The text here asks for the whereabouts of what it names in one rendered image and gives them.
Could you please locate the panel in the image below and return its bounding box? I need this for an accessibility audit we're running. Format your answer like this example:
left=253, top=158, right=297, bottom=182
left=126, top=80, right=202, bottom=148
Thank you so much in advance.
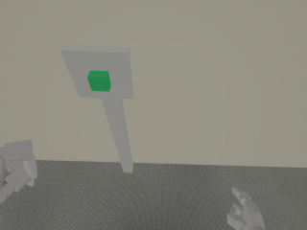
left=60, top=44, right=133, bottom=173

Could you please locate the robot right hand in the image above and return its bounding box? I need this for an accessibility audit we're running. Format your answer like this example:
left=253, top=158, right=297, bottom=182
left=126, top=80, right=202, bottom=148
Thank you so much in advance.
left=226, top=187, right=266, bottom=230

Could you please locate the button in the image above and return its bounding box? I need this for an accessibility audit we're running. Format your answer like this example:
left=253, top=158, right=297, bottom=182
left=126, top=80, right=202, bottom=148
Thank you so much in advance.
left=87, top=70, right=111, bottom=92

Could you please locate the robot left hand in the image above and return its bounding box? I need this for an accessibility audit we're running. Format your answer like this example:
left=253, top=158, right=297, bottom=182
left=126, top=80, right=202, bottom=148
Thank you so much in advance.
left=0, top=140, right=37, bottom=204

